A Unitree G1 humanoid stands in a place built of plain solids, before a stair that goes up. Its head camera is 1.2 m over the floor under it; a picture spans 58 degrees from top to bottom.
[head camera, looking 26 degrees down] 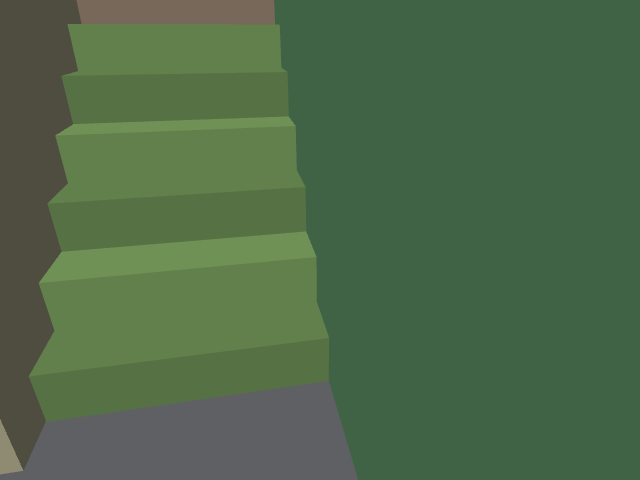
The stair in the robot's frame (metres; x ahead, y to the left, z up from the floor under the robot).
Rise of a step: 0.20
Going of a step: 0.24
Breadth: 0.98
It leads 11 degrees to the left of straight ahead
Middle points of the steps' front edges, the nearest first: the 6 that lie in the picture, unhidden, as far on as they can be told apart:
1.15 0.45 0.20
1.38 0.49 0.41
1.62 0.54 0.61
1.85 0.59 0.81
2.09 0.63 1.02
2.32 0.68 1.22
